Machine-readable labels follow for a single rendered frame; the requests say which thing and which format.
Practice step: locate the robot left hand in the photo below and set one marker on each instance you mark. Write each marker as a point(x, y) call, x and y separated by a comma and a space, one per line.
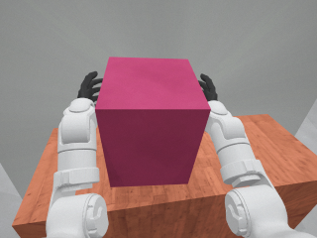
point(86, 90)

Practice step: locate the right robot forearm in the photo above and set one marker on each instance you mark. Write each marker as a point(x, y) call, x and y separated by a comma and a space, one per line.
point(239, 166)

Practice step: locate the right robot upper arm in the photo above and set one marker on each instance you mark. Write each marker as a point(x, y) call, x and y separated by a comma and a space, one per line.
point(257, 212)

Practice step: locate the robot right hand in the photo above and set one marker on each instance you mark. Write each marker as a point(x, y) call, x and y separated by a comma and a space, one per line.
point(209, 89)

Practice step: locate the pedestal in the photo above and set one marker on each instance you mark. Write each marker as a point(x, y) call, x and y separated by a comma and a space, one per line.
point(190, 210)

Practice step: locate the carton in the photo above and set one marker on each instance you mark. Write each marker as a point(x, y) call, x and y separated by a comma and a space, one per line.
point(151, 115)

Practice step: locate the left robot upper arm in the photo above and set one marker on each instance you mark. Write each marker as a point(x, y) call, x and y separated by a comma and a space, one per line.
point(78, 216)

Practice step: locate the left robot forearm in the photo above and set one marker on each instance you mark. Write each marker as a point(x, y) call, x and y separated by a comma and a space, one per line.
point(76, 148)

